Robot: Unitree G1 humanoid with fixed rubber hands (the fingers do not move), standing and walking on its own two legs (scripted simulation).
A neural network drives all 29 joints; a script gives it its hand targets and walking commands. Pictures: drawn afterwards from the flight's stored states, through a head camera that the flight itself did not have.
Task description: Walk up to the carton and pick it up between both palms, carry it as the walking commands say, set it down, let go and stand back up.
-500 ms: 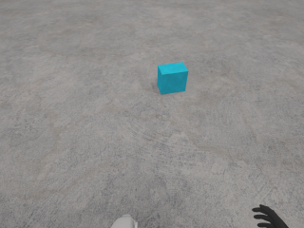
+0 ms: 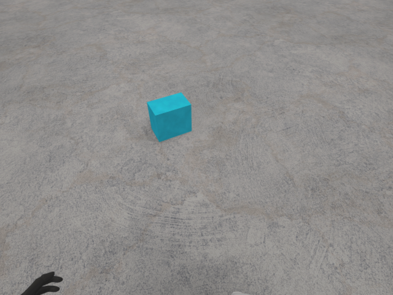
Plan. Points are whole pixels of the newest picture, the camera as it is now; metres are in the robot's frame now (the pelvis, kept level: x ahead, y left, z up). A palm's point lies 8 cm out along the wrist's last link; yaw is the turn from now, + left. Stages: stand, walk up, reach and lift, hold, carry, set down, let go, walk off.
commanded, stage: walk up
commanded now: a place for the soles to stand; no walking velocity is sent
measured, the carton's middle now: (170, 117) +1.37 +0.16 -0.62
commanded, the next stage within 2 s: none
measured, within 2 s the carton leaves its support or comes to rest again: neither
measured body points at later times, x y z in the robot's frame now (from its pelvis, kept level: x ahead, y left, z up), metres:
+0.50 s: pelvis +0.22 +0.03 +0.00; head +0.23 +0.04 +0.45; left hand +0.29 +0.36 -0.09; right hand +0.37 -0.28 -0.05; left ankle +0.27 +0.16 -0.71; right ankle +0.22 -0.10 -0.65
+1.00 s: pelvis +0.44 +0.02 -0.01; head +0.46 +0.03 +0.44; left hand +0.49 +0.37 -0.08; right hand +0.62 -0.27 -0.06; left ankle +0.52 +0.15 -0.71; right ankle +0.40 -0.11 -0.69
